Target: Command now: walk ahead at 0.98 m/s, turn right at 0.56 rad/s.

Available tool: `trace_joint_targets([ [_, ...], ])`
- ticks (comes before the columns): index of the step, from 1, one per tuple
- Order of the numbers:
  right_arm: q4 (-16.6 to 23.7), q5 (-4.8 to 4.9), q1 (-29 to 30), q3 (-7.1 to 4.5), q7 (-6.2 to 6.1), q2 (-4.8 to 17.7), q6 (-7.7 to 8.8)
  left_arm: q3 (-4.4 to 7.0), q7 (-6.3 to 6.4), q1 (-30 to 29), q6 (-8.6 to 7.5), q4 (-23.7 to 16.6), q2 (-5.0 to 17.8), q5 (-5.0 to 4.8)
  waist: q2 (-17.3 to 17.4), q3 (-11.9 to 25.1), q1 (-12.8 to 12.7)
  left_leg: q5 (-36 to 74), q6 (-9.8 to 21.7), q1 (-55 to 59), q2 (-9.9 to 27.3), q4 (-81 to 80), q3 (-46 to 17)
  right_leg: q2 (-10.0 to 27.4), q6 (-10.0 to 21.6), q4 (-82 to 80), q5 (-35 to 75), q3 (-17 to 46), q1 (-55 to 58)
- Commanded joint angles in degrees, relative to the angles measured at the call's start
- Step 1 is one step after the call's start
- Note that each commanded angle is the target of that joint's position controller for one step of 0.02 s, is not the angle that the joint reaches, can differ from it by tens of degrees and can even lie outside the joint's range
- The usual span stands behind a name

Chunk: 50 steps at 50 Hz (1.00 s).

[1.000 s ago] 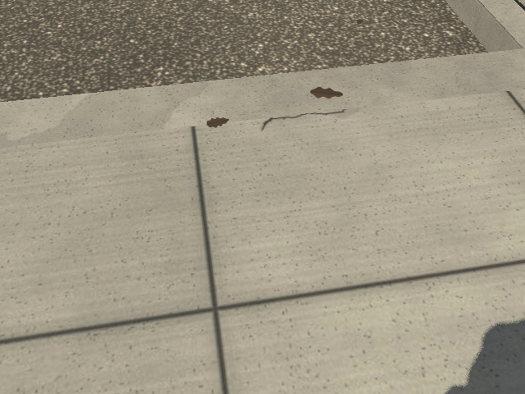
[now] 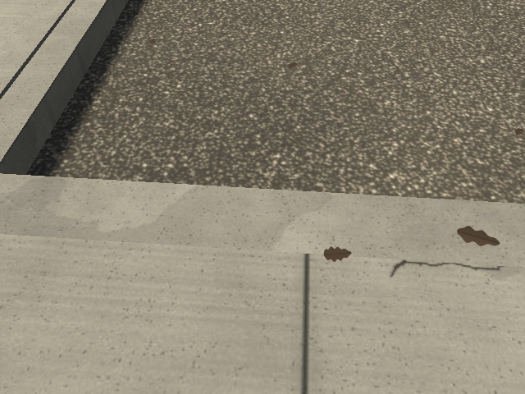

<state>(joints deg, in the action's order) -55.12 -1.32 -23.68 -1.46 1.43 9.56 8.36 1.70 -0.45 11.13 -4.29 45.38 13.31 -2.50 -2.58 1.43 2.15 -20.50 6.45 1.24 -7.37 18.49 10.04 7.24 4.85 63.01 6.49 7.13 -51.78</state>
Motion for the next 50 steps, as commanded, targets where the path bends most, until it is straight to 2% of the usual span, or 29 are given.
trace_joint_targets([
  [1, 2.73, -0.05, -0.44, -1.15, -2.26, 8.49, 1.19, 0.46, -0.99, -6.51, -1.59, -4.75, 2.38, -0.26, 3.28, -8.13, 1.14, 37.35, -7.21, -6.91, 14.06, -10.39, -2.03, -2.62, 0.70, -10.75, 8.35, -5.40, 3.09],
  [6, 4.40, -0.32, 1.02, -1.67, -5.35, 13.95, -1.11, 1.81, -3.80, -6.37, -2.18, -7.40, 4.44, -0.15, 9.18, -2.83, -3.27, 81.33, -11.16, 3.56, 16.80, 3.11, 3.72, -10.70, 3.19, -21.73, 1.93, -18.99, 17.09],
  [8, 7.32, -0.53, 8.25, -2.86, -6.61, 17.46, -2.35, 4.15, -3.59, 11.76, -0.11, -3.46, 9.35, -0.05, 13.08, 4.14, -14.10, 97.72, -9.77, -1.86, 19.71, 23.46, 2.22, -11.82, 5.49, -18.12, -7.70, -17.84, 36.36],
  [9, 10.27, -0.31, 16.96, -3.41, -5.91, 19.00, -2.30, 6.11, -2.68, 30.83, 0.78, 1.42, 13.80, 0.27, 10.16, 9.31, -24.11, 88.15, -8.62, -11.89, 16.82, 48.49, 1.17, -8.36, 9.80, -23.68, -5.92, -10.32, 54.85],
  [10, 12.57, -0.62, 22.13, -0.41, -3.02, 6.90, -0.34, 4.33, -2.24, 34.72, 1.45, 6.79, 9.93, 0.83, -12.05, 1.95, -21.22, 3.36, -6.83, -35.02, 3.93, 78.28, -0.10, -6.50, 10.74, -23.76, -2.93, -4.63, 62.98],
  [11, 16.70, 2.32, 12.91, 2.04, -0.80, -1.13, 2.04, 2.79, -2.49, 25.26, 0.15, 2.76, 7.55, 3.54, -22.02, 4.65, -8.01, -15.02, -5.09, -54.12, 1.38, 91.35, -13.52, -2.83, 18.40, -26.23, -17.43, 19.57, 68.04],
  [12, 19.98, 3.26, 12.63, 2.25, 0.65, 2.59, 4.43, 2.36, -2.36, 22.51, -0.31, 0.29, 4.40, 4.01, -15.07, 9.42, -7.84, -10.34, -1.69, -59.74, 1.99, 87.85, -19.57, 3.44, 22.14, -41.04, -37.02, 36.46, 69.87],
  [14, 21.33, 2.08, 14.00, 1.28, 1.08, 6.94, 4.84, 2.77, -2.29, 14.64, -1.35, -2.99, 5.86, 2.61, 9.47, 1.83, -1.32, 1.06, 0.35, -54.70, 6.80, 72.13, -19.02, 3.99, 17.93, -50.51, -43.86, 37.56, 52.58],
  [15, 20.94, 0.90, 12.44, 1.31, 0.62, 6.96, 3.68, 2.90, -2.11, 9.63, -1.87, -4.75, 7.20, 2.45, 11.44, -0.56, 1.59, 3.17, -1.43, -50.56, 8.37, 67.54, -19.95, 1.93, 18.10, -51.32, -42.20, 36.41, 42.98],
  [18, 21.98, 0.42, 14.12, 0.30, -1.73, 10.38, 0.78, 2.24, -0.69, 4.89, -2.04, -6.57, 5.44, 1.69, 10.28, -6.07, 3.43, 6.35, -6.53, -40.11, 11.71, 50.75, -17.34, -5.42, 15.81, -51.77, -27.80, 22.34, 24.43],
  [20, 25.44, -0.93, 22.18, 1.05, -2.64, 8.28, 0.53, 2.52, 0.92, 6.13, -1.76, -6.29, 6.11, 0.41, 6.23, -6.66, 0.12, 16.61, -8.52, -29.69, 10.46, 34.01, -13.45, -9.90, 13.65, -50.26, -19.11, 13.79, 16.65],
  [22, 27.83, 0.58, 26.97, 1.30, -2.86, 5.73, 0.10, 3.27, 1.46, 8.48, -1.10, -5.19, 7.98, -0.08, 0.91, -4.40, -3.73, 23.80, -10.21, -20.33, 6.85, 21.19, -10.77, -12.35, 10.28, -48.02, -20.27, 11.61, 15.35],
  [25, 28.06, 3.55, 26.72, -0.69, -2.89, 9.16, -0.16, 3.22, 1.52, 12.67, -0.69, -3.51, 6.62, -0.58, -4.39, -1.34, -6.29, 24.94, -11.11, -20.73, 6.42, 11.14, -13.18, -8.86, 8.58, -42.86, -22.68, 15.74, 30.90],
  [27, 26.66, 3.60, 22.03, -2.45, -2.56, 11.59, 0.80, 3.14, 1.41, 13.12, -0.29, -3.26, 5.78, 0.46, -5.34, 1.59, -3.61, 20.16, -8.11, -18.54, 6.18, 8.77, -12.25, -6.72, 6.85, -34.12, -7.88, 16.20, 41.08],
  [28, 24.97, 3.51, 13.65, -3.76, -2.25, 13.54, 1.36, 2.95, 0.85, 11.20, -0.20, -4.11, 5.70, 1.35, -5.82, 6.44, 1.27, 17.28, -5.38, -10.90, 7.19, 10.42, -12.14, -7.11, 5.18, -24.30, 4.00, 14.18, 42.67],
  [29, 22.29, 3.02, -1.26, -4.36, -2.23, 15.76, 1.33, 1.71, -0.02, 7.35, -0.30, -6.57, 3.22, 3.33, -3.50, 15.57, 8.15, 8.49, -1.56, 7.17, 14.18, 14.58, -20.52, -7.96, 3.63, -5.63, 2.85, 10.83, 33.42],
  [30, 18.52, 0.91, -7.64, -5.65, -1.29, 21.79, 1.00, -0.15, -0.73, 19.89, -1.18, -7.04, -4.11, 0.54, 25.62, 23.27, 1.54, -12.66, 10.31, 26.12, 28.64, 2.39, -56.88, -15.65, -0.07, 14.87, -32.23, 5.14, 12.09],
  [31, 18.35, 1.52, -7.16, -5.20, -0.85, 17.04, 0.90, -0.29, -0.17, 18.85, -1.52, -5.88, 0.49, -2.11, 25.55, 17.05, 3.49, -33.67, 12.03, 25.38, 31.54, -3.27, -70.67, -10.62, 0.86, 22.21, -33.05, 4.37, -0.73],
  [32, 18.17, 2.02, -4.15, -4.35, -1.23, 12.11, 0.25, 0.29, -0.03, 8.63, -1.55, -7.44, 4.30, -1.30, 15.39, 6.69, 5.95, -29.15, 9.21, 18.10, 28.42, -3.45, -60.96, -8.21, 1.46, 24.23, -28.70, 2.93, -4.78],
  [33, 17.40, 1.44, -2.77, -3.95, -1.05, 11.59, -0.27, 0.14, -0.05, 1.49, -1.84, -9.30, 4.37, 0.30, 4.86, 2.25, 5.79, -16.93, 7.28, 10.26, 25.23, -2.67, -50.69, -6.75, 1.66, 22.02, -25.79, 1.40, -2.58],
  [34, 16.16, 1.13, -2.42, -3.59, -0.32, 11.14, -0.43, -0.03, -0.06, -3.86, -2.48, -11.33, 3.25, 1.93, 1.26, -1.63, 4.80, -8.22, 6.81, 2.92, 21.51, -3.24, -44.60, -5.91, 1.87, 17.49, -25.19, 0.68, -0.31],
  [35, 15.12, 0.78, -1.50, -2.60, 0.11, 8.80, -0.47, -0.01, -0.38, -4.23, -2.78, -12.62, 2.25, 2.20, 3.77, -2.40, 1.58, -4.39, 6.60, -2.05, 19.30, -4.02, -40.95, -4.26, 1.90, 13.38, -24.40, 0.57, 2.87],
  [37, 14.20, 2.31, -0.89, -1.55, 0.72, 6.00, -0.94, -0.39, -0.46, -3.20, -2.61, -13.34, 1.25, 2.00, 7.37, -3.68, -1.43, 1.39, 7.40, -7.48, 16.14, -5.73, -37.25, -2.93, 0.63, 6.58, -25.45, -1.52, 6.04],
  [41, 14.64, 3.02, 0.89, -2.85, -1.06, 11.23, -1.67, -1.58, -1.15, -8.98, -3.84, -15.51, 1.53, 3.28, 5.45, -5.61, -1.77, 10.85, 7.67, -19.05, 14.64, -7.06, -31.00, -3.36, -2.86, -15.39, -13.70, -4.04, 16.02],
  [43, 14.21, 3.66, -0.96, -3.24, -1.51, 13.25, -1.94, -1.53, -1.63, -12.55, -4.28, -15.94, 1.95, 2.55, 7.10, -4.89, -0.34, 10.39, 6.90, -25.26, 14.39, -8.60, -29.28, -6.55, -4.37, -22.89, -5.79, -5.52, 28.61],
  [46, 12.33, 4.46, -5.37, -2.50, -1.67, 11.64, -2.87, 0.34, -1.17, -13.62, -4.44, -15.86, 5.71, 1.11, 8.38, -5.06, -0.28, 11.75, 5.22, -18.81, 15.95, -5.40, -31.40, -7.87, -4.37, -30.84, -6.68, -4.39, 34.32],
  [48, 11.50, 3.84, -6.36, -2.40, -1.52, 12.10, -3.82, 2.53, -0.71, -6.31, -4.89, -14.57, 8.97, 1.18, 8.64, 0.32, -5.26, 28.31, 2.20, -16.29, 12.73, 9.29, -28.30, -8.71, -2.16, -33.09, -11.53, -5.40, 45.30],
  [49, 13.29, 2.83, -3.19, -2.30, -1.31, 12.22, -3.89, 3.68, -0.16, 6.09, -4.83, -12.49, 10.93, 1.47, 8.08, 7.99, -11.98, 28.07, -0.16, -24.78, 10.66, 25.26, -25.89, -3.21, 0.09, -30.20, -14.30, -0.97, 61.19],
  [50, 14.93, 2.55, -6.84, -0.82, -1.35, 6.52, -2.88, 5.06, 0.55, 18.62, -3.78, -10.56, 16.03, 2.24, -4.46, 20.84, -13.52, 10.23, -2.87, -39.98, 6.01, 48.56, -21.07, 11.81, 6.71, -32.30, -33.25, 21.71, 81.92],
])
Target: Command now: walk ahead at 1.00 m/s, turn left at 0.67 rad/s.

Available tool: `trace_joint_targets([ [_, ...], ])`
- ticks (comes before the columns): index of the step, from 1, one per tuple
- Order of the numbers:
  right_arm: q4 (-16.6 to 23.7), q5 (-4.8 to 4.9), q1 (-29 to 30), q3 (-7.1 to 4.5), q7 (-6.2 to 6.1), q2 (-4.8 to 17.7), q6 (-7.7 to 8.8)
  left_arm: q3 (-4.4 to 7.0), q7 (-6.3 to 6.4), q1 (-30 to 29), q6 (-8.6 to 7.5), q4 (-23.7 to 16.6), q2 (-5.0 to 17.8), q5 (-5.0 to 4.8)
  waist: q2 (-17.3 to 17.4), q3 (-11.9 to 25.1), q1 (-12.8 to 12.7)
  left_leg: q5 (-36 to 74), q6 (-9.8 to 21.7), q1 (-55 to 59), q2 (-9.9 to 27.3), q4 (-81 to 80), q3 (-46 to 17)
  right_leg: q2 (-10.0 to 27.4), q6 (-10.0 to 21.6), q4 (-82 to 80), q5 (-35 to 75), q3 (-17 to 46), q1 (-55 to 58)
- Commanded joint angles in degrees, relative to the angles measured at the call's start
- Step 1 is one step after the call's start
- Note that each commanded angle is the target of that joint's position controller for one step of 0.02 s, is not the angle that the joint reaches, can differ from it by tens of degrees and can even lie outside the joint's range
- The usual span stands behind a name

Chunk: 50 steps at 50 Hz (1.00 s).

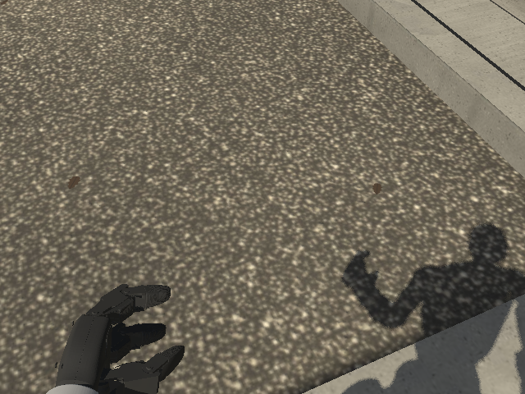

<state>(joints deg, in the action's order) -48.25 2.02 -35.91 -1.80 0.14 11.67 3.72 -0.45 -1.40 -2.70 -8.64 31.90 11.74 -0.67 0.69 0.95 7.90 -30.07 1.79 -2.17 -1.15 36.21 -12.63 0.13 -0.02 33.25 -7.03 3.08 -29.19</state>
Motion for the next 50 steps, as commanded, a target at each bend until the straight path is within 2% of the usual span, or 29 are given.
trace_joint_targets([
  [1, 9.69, 2.32, 2.66, 0.92, -0.43, 1.95, 2.64, 6.92, 0.60, 32.62, 0.78, 4.14, 17.04, 0.20, -22.76, 25.00, -16.92, 3.98, 1.77, -47.56, 0.17, 44.33, 1.84, 26.70, 15.90, -14.20, -34.80, 49.15, 60.53],
  [2, 9.66, 3.44, 8.62, -0.22, -1.26, 5.49, 2.34, 5.98, 1.02, 28.57, 1.21, 4.18, 11.87, -0.21, -17.02, 12.23, -17.07, 8.11, 1.42, -54.37, 3.36, 49.15, 3.50, 24.56, 14.24, -16.37, -33.98, 44.05, 52.72],
  [4, 10.96, 0.75, 16.53, -0.75, -1.15, 6.34, 1.22, 4.85, 1.39, 25.30, 2.25, 6.36, 7.33, 0.95, -5.08, 1.35, -14.60, 12.24, 1.67, -52.16, 7.34, 47.81, 6.03, 20.84, 12.00, -16.08, -16.04, 26.01, 37.60],
  [6, 12.12, 0.70, 16.83, -1.00, -0.21, 3.81, -0.84, 4.28, 1.10, 19.60, 2.33, 7.75, 4.30, 2.02, -6.91, -4.28, -9.09, 12.37, 1.77, -46.57, 10.49, 44.07, 4.85, 18.19, 10.81, -18.27, -6.65, 15.16, 24.91],
  [9, 14.18, 0.40, 19.84, -1.05, 0.49, 3.57, -2.81, 4.65, 1.04, 11.31, 1.77, 7.70, 5.18, 0.59, -5.91, -9.58, -4.73, 16.24, 1.03, -42.80, 12.92, 31.76, 5.77, 16.64, 7.66, -23.36, 1.70, 1.36, 13.28],
  [12, 12.59, -1.84, 18.58, -1.95, 2.72, 5.75, -1.67, 6.48, 2.23, 10.19, 0.77, 8.88, 11.27, 1.30, -3.42, -4.28, -4.08, 36.24, 0.84, -22.17, 7.79, 18.51, 15.07, 10.02, 6.07, -22.07, 1.09, -12.13, 7.19],
  [13, 9.48, -1.63, 10.31, -3.62, 2.96, 8.28, -1.26, 6.79, 2.10, 7.43, -0.02, 7.82, 13.57, 2.75, -1.84, 1.32, -0.12, 44.23, 1.10, -11.79, 5.64, 29.43, 18.40, 11.89, 6.87, -16.04, 12.44, -12.53, 6.34],
  [15, 7.57, -0.07, 2.86, -6.03, 2.31, 12.93, -2.30, 7.22, 2.11, 2.06, -0.29, 6.12, 14.61, -0.84, -5.22, 4.06, 5.74, 43.65, 4.95, -4.83, 4.91, 25.78, 15.96, 10.44, 2.30, -2.25, 32.67, -15.13, 10.65],
  [17, 1.32, -0.45, -18.79, -9.01, 0.98, 19.17, -4.81, 8.26, 0.17, -7.43, -0.68, 4.31, 18.00, -3.36, -3.30, 7.70, 19.39, 31.65, 10.11, 20.45, 2.95, 21.24, 17.16, 11.18, 0.46, 37.97, 37.35, -11.28, -1.92],
  [18, 0.79, -0.87, -14.20, -7.45, 2.09, 17.14, -3.85, 5.77, -0.33, -5.29, -1.62, 4.05, 7.98, -2.54, 20.94, -6.31, 16.49, 29.76, 15.71, 14.03, -1.64, 4.63, 14.79, -4.01, 0.67, 70.71, -18.85, -12.72, -17.74],
  [19, 7.32, -0.17, 2.87, -4.34, 2.65, 17.34, -1.33, 3.71, -0.71, 8.45, -3.46, -2.64, 3.54, -2.65, 41.08, -5.11, -3.80, 18.57, 24.54, 11.03, 5.91, -10.04, -22.11, -6.83, 3.17, 68.96, -30.23, -0.26, -32.85],
  [20, 12.89, 0.11, 9.77, -3.39, 3.59, 13.02, -0.05, 4.09, -0.70, 8.88, -3.65, -1.81, 9.32, -1.49, 27.49, -3.57, -5.23, 19.53, 23.46, -0.77, 8.34, -15.01, -31.30, -3.95, 6.16, 61.79, -26.55, 5.46, -24.35],
  [21, 13.31, 0.28, 10.41, -3.70, 4.20, 14.09, 1.41, 4.89, 0.11, 6.72, -2.97, -0.43, 10.99, -1.57, 7.33, -5.51, -6.93, 26.94, 21.09, -8.95, 7.94, -10.13, -28.28, -3.08, 5.97, 57.25, -23.96, 5.49, -19.75],
  [22, 12.97, -0.14, 13.29, -4.96, 3.96, 17.83, 1.90, 4.33, 0.55, 8.22, -2.08, 0.05, 9.24, 0.43, -3.89, -1.49, -10.53, 17.94, 21.05, -10.16, 10.81, -8.80, -32.46, -1.37, 4.81, 49.58, -21.35, 5.54, -19.25],
  [23, 13.83, -0.62, 17.17, -4.67, 3.18, 17.95, 2.17, 4.48, 0.89, 8.28, -1.25, 0.48, 9.31, 1.05, -8.43, -1.42, -12.17, 13.05, 20.74, -16.50, 12.48, -6.85, -35.19, 0.32, 3.99, 42.58, -19.39, 7.20, -16.34],
  [26, 12.34, -1.33, 16.46, -3.10, -1.08, 13.32, 1.89, 4.52, 0.15, 1.43, -0.40, -1.23, 10.81, 0.93, -5.16, -2.73, -8.69, 12.62, 17.68, -24.64, 7.05, 1.63, -25.01, 2.57, 3.80, 24.97, 4.15, 8.79, -12.18],
  [28, 9.92, -0.50, 15.62, -1.86, -4.08, 10.47, 0.61, 3.17, -2.28, 1.71, -0.51, -1.28, 5.90, 3.49, -2.86, -1.94, -8.07, 1.17, 13.73, -38.13, -1.60, 2.38, -11.66, -1.21, 4.23, 9.47, 30.98, 1.78, 6.39],
  [29, 8.44, -0.34, 15.48, -1.57, -4.64, 10.10, 0.07, 2.83, -3.07, 4.31, 0.09, -0.41, 4.47, 2.81, -1.44, -0.68, -8.74, -0.45, 11.65, -41.85, -2.12, 3.85, -6.89, -1.68, 3.44, 7.72, 38.86, -0.93, 15.08],
  [32, 5.29, 0.54, 11.02, -1.41, -3.09, 8.90, 0.12, 2.68, -2.54, 2.20, 1.75, -1.55, 3.53, 0.71, 3.32, -1.38, -5.49, -0.74, 8.52, -31.25, -0.67, 9.68, -2.20, -0.67, 2.76, 0.42, 31.36, -2.59, 15.70],
  [35, 5.17, -0.24, 12.97, -1.50, -2.24, 8.04, -0.30, 4.95, -2.22, 8.46, 1.58, 1.91, 7.28, -1.60, 4.22, -3.96, -6.85, 18.09, 7.85, -8.44, 3.32, 20.98, -1.59, 6.16, 3.25, -13.80, 25.66, -2.14, 4.90],
  [37, 5.42, -0.51, 17.30, -1.64, -0.11, 6.11, 1.16, 6.95, -1.98, 34.18, 1.75, 10.78, 9.18, -0.65, -2.12, 1.54, -17.72, 33.31, 7.14, -27.69, 0.84, 55.57, 3.74, 7.30, 10.93, -13.50, 23.46, 0.54, 34.70],
  [38, 7.84, -2.95, 22.12, 0.33, 0.89, -0.95, 3.26, 5.76, -2.81, 44.99, 2.53, 15.49, 6.43, 0.42, -15.20, 1.30, -20.10, -6.91, 5.74, -49.59, -4.29, 80.54, 11.33, 8.09, 11.59, 0.11, 26.18, 3.29, 46.76],
  [39, 13.06, -2.12, 18.06, 1.04, 1.17, -0.90, 5.67, 4.46, -2.35, 40.44, 2.85, 13.66, 4.52, 0.64, -22.63, 2.37, -12.26, -0.30, 7.39, -60.66, -0.66, 68.20, 6.49, 8.05, 12.63, 0.48, 21.27, 13.22, 49.08],
  [40, 13.71, 1.26, 16.09, 0.97, 1.53, 3.03, 7.07, 7.60, -0.79, 33.19, 3.35, 10.67, 13.14, 0.62, -23.25, 6.71, -10.01, 3.61, 4.05, -68.02, 0.74, 62.39, 4.88, 18.13, 23.23, -11.58, -11.79, 35.73, 53.73],
  [41, 14.55, 1.86, 22.42, -0.03, 0.73, 7.18, 7.18, 7.84, 0.67, 27.75, 2.65, 9.21, 13.17, 1.82, -12.83, 4.97, -9.14, 11.92, 2.95, -66.82, 5.89, 51.76, 0.94, 22.59, 23.11, -18.54, -31.35, 50.27, 44.03],
  [42, 13.91, 0.35, 28.46, -1.19, -0.73, 9.88, 5.99, 6.03, 0.76, 23.80, 2.36, 7.71, 8.20, 2.53, 1.43, -0.11, -8.82, 15.77, 0.78, -59.83, 6.75, 45.73, 2.13, 19.80, 22.22, -21.11, -31.15, 48.69, 30.15],
  [44, 13.67, -2.29, 28.49, -0.50, -2.13, 7.21, 4.14, 5.65, 1.07, 19.22, 1.43, 7.81, 9.26, 1.58, 1.99, -6.81, -4.66, 14.64, -3.69, -52.43, 9.00, 32.03, 0.03, 15.88, 22.16, -20.32, -23.58, 42.97, 12.55],
  [47, 15.64, -3.88, 36.55, 0.41, -0.74, 5.06, 4.17, 5.60, 2.72, 22.02, 2.07, 9.65, 8.43, -0.35, -2.12, -6.80, -7.30, 30.38, -4.34, -29.25, 5.10, 10.17, 7.12, 4.34, 16.10, -22.06, -5.84, 21.04, -2.52],
  [50, 17.32, -1.42, 40.74, -0.08, 0.30, 4.46, 4.39, 5.61, 2.79, 28.26, 2.66, 11.29, 8.45, -2.24, -3.02, -4.87, -10.08, 35.80, -5.31, -16.65, 0.70, -1.32, 9.02, 3.17, 14.10, -21.44, -5.77, 19.49, -0.05],
])
Over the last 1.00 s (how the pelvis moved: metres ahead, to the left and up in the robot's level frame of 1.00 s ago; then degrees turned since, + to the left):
0.83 -0.20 -0.02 -22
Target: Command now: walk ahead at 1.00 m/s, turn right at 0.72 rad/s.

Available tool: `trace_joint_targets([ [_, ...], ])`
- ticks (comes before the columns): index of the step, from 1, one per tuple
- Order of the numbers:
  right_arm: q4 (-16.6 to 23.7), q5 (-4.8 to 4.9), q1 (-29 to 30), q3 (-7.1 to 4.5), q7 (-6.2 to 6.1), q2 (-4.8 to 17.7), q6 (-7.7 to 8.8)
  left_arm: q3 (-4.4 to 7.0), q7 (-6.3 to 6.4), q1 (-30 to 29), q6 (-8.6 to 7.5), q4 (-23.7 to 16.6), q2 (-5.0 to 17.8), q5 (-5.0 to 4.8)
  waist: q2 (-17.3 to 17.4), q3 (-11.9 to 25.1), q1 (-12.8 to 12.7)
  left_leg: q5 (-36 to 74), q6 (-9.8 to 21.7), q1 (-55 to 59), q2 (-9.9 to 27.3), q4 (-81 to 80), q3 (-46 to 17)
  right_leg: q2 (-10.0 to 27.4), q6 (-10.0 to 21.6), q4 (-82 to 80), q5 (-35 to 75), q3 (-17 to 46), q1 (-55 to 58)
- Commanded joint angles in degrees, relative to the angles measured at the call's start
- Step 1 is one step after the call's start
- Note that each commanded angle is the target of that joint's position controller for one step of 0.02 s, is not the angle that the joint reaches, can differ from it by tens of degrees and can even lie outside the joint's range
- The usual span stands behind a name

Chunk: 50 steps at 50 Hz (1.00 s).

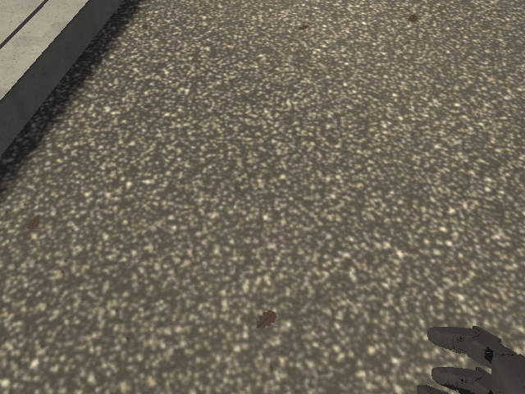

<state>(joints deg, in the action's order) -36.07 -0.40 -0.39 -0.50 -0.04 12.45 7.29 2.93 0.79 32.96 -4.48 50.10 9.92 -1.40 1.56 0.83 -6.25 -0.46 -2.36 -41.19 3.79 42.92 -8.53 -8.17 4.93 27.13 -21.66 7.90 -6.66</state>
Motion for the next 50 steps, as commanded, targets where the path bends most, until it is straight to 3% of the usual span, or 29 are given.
trace_joint_targets([
  [1, 5.51, 1.44, 5.90, -1.92, 0.42, 4.54, 0.93, 2.15, 0.44, -5.75, -1.17, -6.51, 9.63, -1.84, -4.04, -4.09, 3.70, 4.89, -0.74, 22.53, -4.71, -11.86, 4.10, 11.75, 8.39, -13.62, 9.29, 15.84, -17.16],
  [3, 4.99, 2.15, 3.05, -3.58, 0.30, 7.16, 1.45, 2.05, 0.31, -4.58, -0.42, -5.84, 9.14, -1.56, -5.27, -0.71, 6.09, -0.87, 1.49, 26.65, -6.00, -16.11, 3.93, 11.63, 6.25, -6.06, 20.43, 16.12, -8.06],
  [5, 1.73, 2.08, -17.24, -5.86, -0.43, 11.56, 1.72, 2.07, -0.26, -10.09, 0.18, -8.79, 10.28, 0.36, -6.53, 13.09, 17.61, -7.43, 5.61, 52.14, 0.44, -10.99, -0.07, 8.16, 1.88, 18.40, 31.32, 11.03, -14.82],
  [6, 0.06, 0.93, -28.39, -6.92, -0.79, 17.13, 1.07, 0.29, -0.71, -4.50, -0.60, -10.85, 3.98, 0.13, 9.45, 26.11, 16.80, -23.08, 13.62, 75.23, 16.15, -13.56, -25.00, 2.78, -1.07, 41.00, 6.77, 6.15, -31.55],
  [7, -1.59, 1.05, -28.59, -6.80, 0.46, 16.71, 1.25, -0.98, -0.66, -2.16, -0.93, -12.19, 4.17, -2.56, 22.40, 28.22, 15.03, -41.91, 17.96, 77.07, 23.03, -22.77, -45.71, 5.85, -1.06, 52.96, -7.23, 3.73, -42.43],
  [8, -0.79, 0.96, -24.55, -5.86, 0.00, 11.17, 0.70, 0.02, -0.10, -7.80, -0.37, -11.76, 7.52, -3.26, 15.57, 15.48, 16.11, -43.65, 15.56, 69.72, 19.68, -24.66, -38.48, 9.12, -0.81, 56.17, -3.16, 1.48, -49.52],
  [9, -1.58, 0.85, -22.08, -5.27, -0.37, 9.03, 0.10, 0.32, -0.17, -13.93, -0.01, -12.96, 8.86, -1.79, 8.14, 6.93, 15.98, -32.33, 13.49, 61.14, 17.32, -24.93, -27.81, 11.08, -0.60, 55.01, 0.96, -0.67, -50.32],
  [10, -2.50, 0.05, -19.90, -4.79, -0.26, 7.69, -0.32, 0.53, -0.50, -17.84, 0.25, -14.04, 8.53, -0.44, 2.33, 1.59, 14.30, -21.67, 12.59, 52.44, 15.05, -26.00, -20.25, 12.87, -0.48, 52.68, 3.05, -1.54, -47.76],
  [11, -3.52, -0.85, -18.07, -4.16, 0.09, 6.06, -0.33, 0.59, -0.98, -19.68, 0.61, -14.88, 6.99, 0.08, 1.33, -1.63, 11.88, -16.41, 12.02, 44.91, 12.70, -27.84, -15.11, 14.22, -0.04, 50.13, 4.24, -1.24, -44.20],
  [14, -6.31, 0.41, -15.80, -3.38, 1.09, 3.43, -0.08, -0.52, -2.01, -19.74, 1.91, -16.58, 3.35, -1.61, 3.78, -4.46, 7.14, -10.84, 12.41, 36.42, 11.80, -31.62, -6.76, 16.12, -0.19, 45.81, 2.76, -0.56, -41.83],
  [19, -8.18, 2.15, -15.87, -4.80, 0.58, 10.45, 0.15, -1.63, -4.05, -30.10, -0.14, -19.73, 6.34, 1.23, -1.81, -8.94, 5.63, -5.50, 12.69, 25.16, 7.30, -38.41, 3.26, 14.82, -1.79, 19.86, 21.99, -6.01, -30.20],
  [21, -8.73, 2.65, -18.71, -5.37, 0.59, 13.86, 0.35, -1.32, -4.68, -33.46, -0.85, -20.45, 8.02, 0.72, -1.57, -8.98, 6.35, -3.35, 12.75, 24.18, 8.89, -40.82, 3.09, 12.43, -2.62, 13.93, 25.56, -7.08, -20.20],
  [23, -9.55, 2.15, -21.01, -5.30, 0.55, 15.94, -0.21, 0.28, -4.22, -31.49, -1.06, -20.30, 12.05, 0.27, 0.59, -5.69, 4.00, 13.86, 11.06, 33.02, 10.14, -33.78, 3.64, 9.93, -2.20, 9.80, 20.90, -7.62, -15.52],
  [25, -10.61, 0.78, -22.82, -4.81, 0.36, 17.06, -1.08, 2.96, -2.60, -15.67, -0.35, -17.18, 16.52, 0.20, 3.87, 5.11, -6.27, 30.32, 8.03, 28.67, 7.18, -10.24, 6.14, 6.89, -0.97, 10.76, 14.34, -10.73, 8.24],
  [26, -9.67, -0.48, -23.79, -3.28, 0.34, 12.56, -0.84, 4.16, -1.15, -4.11, 0.51, -15.22, 20.34, 0.83, 0.88, 13.51, -10.78, 15.62, 5.31, 14.23, 4.31, 10.95, 5.22, 17.23, 0.06, 14.94, 7.27, 0.11, 27.68],
  [27, -7.83, 2.12, -34.27, -0.62, 0.29, 1.47, 0.36, 4.38, -1.49, -3.45, -0.27, -14.52, 26.05, 3.31, -21.84, 25.85, -1.86, -27.27, 4.48, 3.05, -4.19, 33.63, 0.65, 31.94, 6.75, 0.30, -17.61, 32.25, 35.89],
  [28, -7.86, 4.56, -30.47, -1.66, 0.04, 6.50, 0.69, 3.30, -2.08, -2.88, -0.48, -14.01, 20.55, 2.57, -19.26, 24.73, -3.50, -25.22, 5.31, -1.64, -2.87, 41.43, -2.13, 31.68, 6.51, -11.10, -27.30, 42.70, 32.14],
  [29, -5.85, 5.68, -22.89, -2.51, -0.42, 8.63, 0.30, 2.35, -2.16, -6.43, -0.85, -12.86, 17.12, 1.64, -14.56, 12.47, -3.26, -21.19, 4.99, -8.62, -0.90, 44.11, 0.33, 31.13, 5.21, -11.66, -21.78, 34.45, 25.15],
  [31, -5.20, 2.79, -17.79, -2.65, -0.86, 7.89, -0.93, 1.40, -2.63, -13.13, -1.43, -11.19, 12.52, 2.52, -6.53, 3.08, 1.29, -14.45, 5.25, -5.17, 4.17, 39.21, 2.04, 27.69, 4.08, -10.69, -2.26, 17.24, 8.56],
  [33, -5.83, 3.48, -20.56, -2.88, 0.24, 5.39, -3.43, 0.63, -2.69, -17.57, -2.08, -9.75, 7.54, 2.98, -9.33, 1.51, 5.93, -12.87, 5.56, 0.90, 6.89, 36.10, 1.07, 25.58, 3.68, -12.71, 5.97, 6.87, 0.69],
  [35, -4.48, 3.68, -17.73, -2.71, 0.56, 3.59, -5.58, 0.74, -2.33, -20.52, -2.35, -8.47, 6.88, 1.78, -7.89, -3.62, 7.72, -13.86, 5.52, -0.87, 8.05, 32.93, 1.47, 25.73, 2.47, -16.24, 12.68, -1.63, -3.23],
  [38, -1.59, 1.66, -13.42, -2.55, 1.06, 3.77, -5.83, 1.22, -0.62, -26.55, -2.30, -9.11, 9.13, 2.57, -5.27, -9.99, 10.26, -3.92, 4.01, 0.81, 6.09, 20.05, 5.08, 22.10, 1.47, -17.39, 32.01, -14.98, -9.28],
  [42, -0.81, 0.69, -11.40, -3.58, 4.17, 6.65, -5.21, 3.22, 1.49, -23.94, -1.97, -8.81, 17.34, 0.84, -2.98, -4.14, 9.39, 11.95, 5.34, 16.76, -1.34, -0.70, 14.22, 19.67, -0.99, -12.01, 46.66, -22.01, -3.01],
  [45, -3.50, 1.49, -26.79, -7.18, 3.97, 14.58, -6.95, 4.43, 1.06, -26.60, 0.09, -10.22, 20.51, -1.07, -5.92, 4.52, 17.83, 3.40, 9.13, 33.82, -7.21, -0.84, 17.16, 20.99, -2.63, 10.81, 65.27, -20.91, 1.15],
  [46, -5.28, 1.46, -34.14, -8.95, 2.78, 17.80, -7.67, 3.94, 0.41, -27.57, 0.07, -10.30, 18.44, -1.16, -2.59, 7.04, 21.80, 6.67, 11.10, 45.69, -7.31, -4.78, 14.30, 18.76, -5.12, 27.47, 54.13, -20.21, -5.34],
  [47, -5.58, 1.80, -29.10, -8.73, 1.58, 19.88, -7.61, 1.67, -0.49, -25.85, -0.32, -10.83, 9.33, 0.50, 14.77, -0.82, 15.67, 28.94, 12.37, 45.01, -2.70, -9.30, 3.22, 7.79, -8.25, 49.47, -10.47, -17.78, -16.69],
  [48, 0.07, -1.59, -19.35, -7.11, 1.63, 21.57, -5.57, 0.10, -1.28, -11.20, -1.06, -11.78, 5.99, 1.31, 22.56, 8.42, 3.17, 42.55, 23.13, 52.57, 7.93, -11.62, -24.07, 2.18, -9.06, 65.15, -20.22, -6.56, -29.89],
  [49, 4.70, -1.69, -15.37, -7.32, 2.64, 20.15, -4.90, 0.76, -1.42, -9.67, -1.45, -11.92, 13.49, 0.92, 12.63, 19.80, 5.26, 22.17, 26.21, 54.45, 14.09, -21.93, -36.62, 3.96, -7.41, 65.48, -15.33, 0.85, -29.13],
  [50, 5.69, -0.23, -13.11, -6.73, 3.23, 17.45, -4.32, 1.62, -0.95, -16.24, -1.11, -12.32, 16.88, 0.26, 1.49, 14.41, 6.35, 5.72, 24.24, 47.82, 12.61, -25.20, -34.25, 5.64, -6.36, 60.13, -9.58, 0.21, -30.26],
])
Over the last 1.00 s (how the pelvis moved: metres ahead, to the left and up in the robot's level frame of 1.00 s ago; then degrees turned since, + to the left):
0.80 0.20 -0.14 21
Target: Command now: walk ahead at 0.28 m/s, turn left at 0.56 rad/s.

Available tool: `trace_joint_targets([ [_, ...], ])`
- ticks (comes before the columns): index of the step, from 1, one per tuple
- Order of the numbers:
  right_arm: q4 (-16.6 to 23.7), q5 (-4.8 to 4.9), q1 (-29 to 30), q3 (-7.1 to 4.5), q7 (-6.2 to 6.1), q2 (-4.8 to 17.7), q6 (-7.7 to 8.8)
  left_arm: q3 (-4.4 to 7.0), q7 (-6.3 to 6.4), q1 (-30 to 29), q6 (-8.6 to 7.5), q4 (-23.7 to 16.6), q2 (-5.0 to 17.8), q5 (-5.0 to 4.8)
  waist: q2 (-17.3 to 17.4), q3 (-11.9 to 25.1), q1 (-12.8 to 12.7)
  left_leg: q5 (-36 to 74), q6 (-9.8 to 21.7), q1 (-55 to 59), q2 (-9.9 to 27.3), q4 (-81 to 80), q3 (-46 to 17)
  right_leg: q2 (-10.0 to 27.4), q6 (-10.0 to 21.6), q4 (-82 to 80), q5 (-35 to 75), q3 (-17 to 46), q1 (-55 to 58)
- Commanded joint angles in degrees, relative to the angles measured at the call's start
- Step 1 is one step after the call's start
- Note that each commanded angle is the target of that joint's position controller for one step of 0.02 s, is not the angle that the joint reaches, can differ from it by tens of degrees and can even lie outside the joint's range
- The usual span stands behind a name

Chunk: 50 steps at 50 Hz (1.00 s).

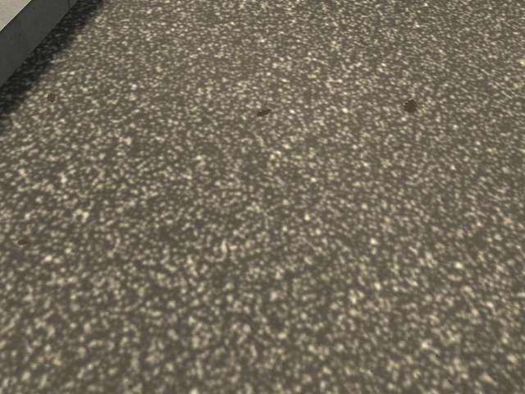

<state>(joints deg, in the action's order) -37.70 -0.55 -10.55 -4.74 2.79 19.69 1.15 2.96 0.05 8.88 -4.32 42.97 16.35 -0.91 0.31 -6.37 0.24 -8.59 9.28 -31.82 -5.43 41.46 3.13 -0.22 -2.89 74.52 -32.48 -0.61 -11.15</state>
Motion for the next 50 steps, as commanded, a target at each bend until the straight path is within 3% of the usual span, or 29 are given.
trace_joint_targets([
  [1, 6.70, 1.48, -0.55, -1.78, 0.10, 7.40, 2.13, 1.71, 0.89, 4.56, -0.28, -4.88, 9.93, 0.16, -5.67, 16.52, -1.48, 6.86, 8.71, 30.54, 20.43, -23.91, -40.91, 1.06, 1.44, 7.67, 6.39, 7.99, -25.41],
  [2, 6.18, 1.38, 0.84, -1.15, -0.41, 5.91, 2.48, 1.50, 1.55, 4.49, 1.11, -4.38, 9.19, 0.35, -5.23, 14.89, -2.60, 11.90, 5.95, 24.18, 20.14, -22.93, -37.23, 3.56, 1.24, 4.31, 9.39, 8.11, -22.28],
  [4, 4.81, -0.43, 1.32, -0.14, -1.55, 3.58, 2.66, 1.63, 1.93, 5.88, 3.25, -2.88, 8.31, 0.07, -2.28, 13.68, -3.41, 24.47, 2.08, 15.57, 17.23, -22.31, -26.85, 6.78, 0.86, -1.83, 10.91, 7.80, -14.97],
  [6, 2.23, -1.47, -0.87, 1.00, -2.51, 1.18, 3.31, 0.90, 2.01, 6.30, 3.58, -1.40, 4.85, 0.12, -0.82, 15.33, -2.58, 37.08, 1.98, 14.94, 15.81, -21.84, -18.06, 7.26, -0.02, -6.33, 13.18, 7.43, -12.60],
  [9, 0.49, -2.02, -1.02, 0.86, -3.68, 1.69, 2.77, 1.21, 2.29, 4.74, 4.12, -0.37, 4.85, -0.45, 0.36, 15.49, -0.98, 35.55, 1.80, 18.22, 15.39, -23.12, -10.37, 6.37, -1.58, -12.22, 17.92, 8.71, -14.63],
  [11, 0.43, -1.66, 0.18, 0.19, -4.55, 3.38, 1.49, 2.09, 2.39, 2.26, 4.57, -1.07, 6.83, -0.87, 2.04, 12.89, 0.16, 24.52, 1.29, 20.89, 16.11, -25.33, -9.50, 6.04, -2.51, -13.66, 20.24, 8.38, -19.77],
  [14, 0.32, -1.54, 1.69, 0.35, -5.34, 2.22, 0.15, 2.91, 2.32, 0.93, 5.36, -1.76, 7.60, -0.92, 3.48, 9.38, 1.15, 10.04, 2.11, 23.97, 18.17, -28.21, -9.59, 7.11, -3.70, -14.76, 20.90, 8.05, -25.71],
  [16, 0.16, -1.43, 2.69, 0.42, -5.46, 1.63, -0.32, 3.12, 2.15, 0.90, 5.76, -2.29, 7.18, -0.54, 3.94, 8.24, 1.34, 7.21, 3.38, 26.02, 19.37, -28.75, -8.73, 7.83, -4.29, -15.64, 19.72, 6.74, -27.73],
  [20, -0.17, -1.16, 3.67, 0.01, -5.49, 2.14, -1.21, 2.81, 1.21, 0.31, 6.05, -3.91, 5.33, -0.23, 4.06, 7.81, 1.99, 10.37, 4.97, 30.09, 21.03, -27.37, -5.13, 8.43, -4.38, -19.32, 17.04, 3.36, -28.68],
  [24, -0.09, -0.74, 3.89, -0.70, -5.05, 3.72, -2.20, 2.31, -0.50, 0.41, 5.86, -5.86, 4.00, -0.38, 4.97, 9.52, 1.93, 24.10, 4.67, 33.27, 22.84, -23.13, -0.68, 7.11, -2.71, -25.40, 15.21, -0.58, -25.20],
  [27, 0.28, 0.59, 5.07, -1.37, -4.37, 4.98, -2.49, 2.44, -1.84, 1.31, 6.05, -7.00, 4.16, -0.89, 6.15, 10.91, 1.10, 31.43, 2.63, 33.78, 23.81, -18.81, 2.51, 4.87, -0.10, -32.53, 14.42, -3.86, -19.47],
  [29, 0.26, 1.97, 6.14, -1.65, -3.97, 5.12, -2.19, 3.02, -2.47, 3.54, 6.46, -7.34, 4.82, -1.09, 6.32, 11.77, -0.95, 31.35, -0.46, 32.68, 23.62, -13.51, 4.80, 3.13, 2.61, -40.91, 18.45, -5.16, -13.15],
  [30, -0.41, 2.59, 5.90, -1.66, -3.79, 4.47, -1.85, 3.70, -2.06, 6.78, 6.43, -6.79, 5.83, -0.81, 4.99, 12.35, -3.21, 30.09, -3.74, 29.17, 21.53, -7.54, 7.22, 1.42, 4.78, -48.01, 26.58, -5.05, -6.31],
  [31, -0.63, 1.77, 4.06, -1.59, -3.36, 3.47, -1.19, 5.68, -0.70, 11.80, 6.27, -6.10, 11.03, -0.35, -2.18, 14.41, -4.96, 19.34, -8.41, 19.12, 16.93, 4.25, 9.08, 4.38, 8.73, -51.69, 45.70, 3.39, 5.89],
  [32, 2.96, -1.49, 5.61, -0.21, -2.76, -0.83, -0.41, 7.43, 0.62, 12.27, 6.23, -7.02, 19.90, 0.74, -21.10, 16.62, -1.65, -25.52, -13.57, -3.54, 7.57, 22.11, 9.25, 19.69, 18.94, -47.59, 77.62, 25.50, 20.38],
  [33, 2.33, -1.67, 7.55, -0.24, -2.40, 1.32, 0.05, 5.95, 0.27, 10.70, 5.16, -9.51, 15.86, 2.32, -13.82, 25.24, -5.03, -32.45, -13.77, -8.65, 5.48, 31.66, -3.37, 24.74, 26.07, -48.17, 76.71, 29.52, 22.72],
  [34, 1.53, 0.68, 9.30, -0.88, -2.32, 3.65, -0.21, 4.85, -0.04, 8.62, 4.53, -9.48, 12.53, 2.11, -7.50, 23.15, -5.48, -28.24, -12.64, -9.47, 7.58, 33.30, -5.24, 22.06, 23.51, -48.64, 71.91, 21.43, 20.54],
  [35, 0.47, 1.51, 8.57, -0.71, -2.67, 2.91, -0.51, 3.93, 0.30, 4.92, 4.21, -9.23, 9.46, 1.02, -5.30, 19.76, -3.38, -24.01, -11.93, -10.44, 8.98, 30.03, -5.22, 18.44, 19.50, -48.56, 64.61, 16.40, 17.87],
  [36, -0.72, 1.34, 8.02, -0.53, -3.07, 2.51, -0.99, 2.69, 0.65, 1.94, 4.38, -9.36, 6.18, 0.17, -4.24, 17.47, -2.34, -21.12, -12.12, -9.67, 10.16, 26.04, -5.14, 16.50, 16.97, -49.26, 59.95, 13.43, 15.06],
  [37, -1.88, 1.16, 6.43, -0.39, -3.15, 1.91, -1.57, 1.62, 1.04, -0.13, 4.46, -9.12, 4.41, 0.45, -5.53, 16.53, -0.74, -17.63, -12.65, -4.54, 10.25, 23.84, -4.62, 14.97, 16.11, -50.22, 59.62, 9.98, 10.21],
  [38, -3.27, 1.32, 4.09, 0.02, -2.93, 0.64, -2.03, 0.79, 1.15, -1.22, 4.31, -8.63, 2.91, 1.40, -6.19, 16.20, 0.50, -14.44, -13.17, 0.65, 10.00, 20.57, -4.49, 13.60, 15.57, -51.06, 59.75, 6.76, 6.69],
  [39, -4.21, 1.67, 2.54, 0.35, -2.78, -0.26, -2.31, 0.58, 1.20, -2.00, 4.04, -8.11, 2.49, 2.31, -6.59, 15.46, 0.93, -12.53, -13.62, 3.72, 9.59, 16.16, -4.43, 12.69, 15.16, -51.66, 59.23, 4.08, 5.09],
  [40, -4.42, 1.87, 2.48, 0.53, -2.81, -0.31, -2.50, 0.82, 1.32, -2.85, 3.84, -7.85, 3.44, 2.91, -7.14, 14.36, 0.63, -11.32, -13.92, 6.00, 9.17, 12.16, -4.43, 12.17, 14.71, -52.03, 58.21, 1.95, 3.74],
  [42, -3.04, 1.85, 4.41, 0.15, -3.03, 1.89, -2.86, 2.25, 1.90, -2.42, 4.28, -7.04, 8.02, 2.86, -8.69, 12.16, -0.95, -11.29, -14.27, 4.95, 8.47, 10.54, -3.00, 14.28, 15.72, -53.02, 56.40, 2.12, 4.03],
  [43, -2.44, 1.98, 4.57, -0.17, -3.04, 3.03, -3.13, 2.72, 2.20, -2.05, 4.79, -6.74, 9.29, 2.66, -8.55, 11.49, -1.49, -12.14, -14.31, 3.40, 8.83, 11.27, -2.85, 15.92, 16.50, -53.68, 53.95, 2.99, 4.74],
  [47, -1.01, 2.04, 4.31, -0.69, -2.96, 2.78, -4.30, 2.60, 2.58, -3.62, 5.53, -6.38, 7.65, 2.50, -7.17, 7.75, -2.01, -13.83, -14.30, -1.41, 11.30, 12.99, -2.94, 19.36, 17.29, -56.14, 42.75, 3.44, 5.40],
  [50, 0.17, 1.85, 3.89, -0.70, -2.41, 1.41, -4.39, 2.90, 2.53, -5.10, 5.52, -6.21, 7.37, 2.37, -6.58, 7.74, -1.69, -13.99, -13.62, -0.81, 11.70, 10.56, -1.37, 19.78, 16.52, -55.31, 44.03, 0.65, 6.60],
])
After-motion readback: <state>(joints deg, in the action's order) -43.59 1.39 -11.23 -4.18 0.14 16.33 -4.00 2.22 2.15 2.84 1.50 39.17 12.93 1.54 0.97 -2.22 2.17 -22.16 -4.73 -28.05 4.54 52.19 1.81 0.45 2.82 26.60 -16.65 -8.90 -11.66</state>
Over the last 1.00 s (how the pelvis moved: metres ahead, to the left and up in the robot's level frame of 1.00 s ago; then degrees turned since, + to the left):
0.83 -0.12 -0.03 9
